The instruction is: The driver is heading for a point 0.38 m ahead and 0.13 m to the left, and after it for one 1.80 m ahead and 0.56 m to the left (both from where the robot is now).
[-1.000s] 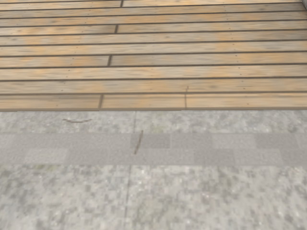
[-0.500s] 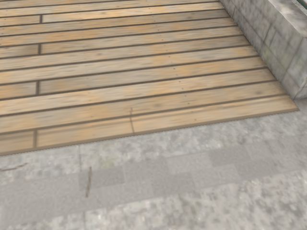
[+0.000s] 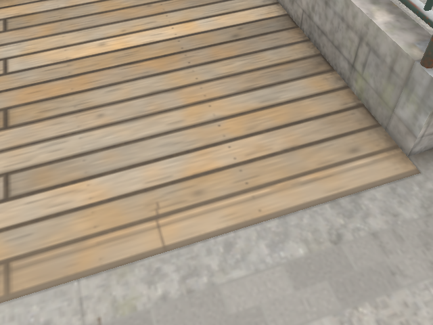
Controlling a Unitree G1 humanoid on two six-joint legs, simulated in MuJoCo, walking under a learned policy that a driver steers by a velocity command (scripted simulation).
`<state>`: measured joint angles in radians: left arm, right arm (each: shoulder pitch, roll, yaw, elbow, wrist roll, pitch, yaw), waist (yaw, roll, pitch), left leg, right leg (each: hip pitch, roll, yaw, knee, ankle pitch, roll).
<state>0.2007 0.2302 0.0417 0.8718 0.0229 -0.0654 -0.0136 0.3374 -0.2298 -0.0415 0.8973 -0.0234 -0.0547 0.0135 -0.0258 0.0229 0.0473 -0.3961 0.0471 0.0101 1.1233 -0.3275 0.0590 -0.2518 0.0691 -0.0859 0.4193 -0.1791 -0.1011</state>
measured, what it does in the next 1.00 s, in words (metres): walks ahead, turning left: left foot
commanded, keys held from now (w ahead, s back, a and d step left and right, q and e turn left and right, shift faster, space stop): w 0.14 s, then w+q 0.18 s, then q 0.68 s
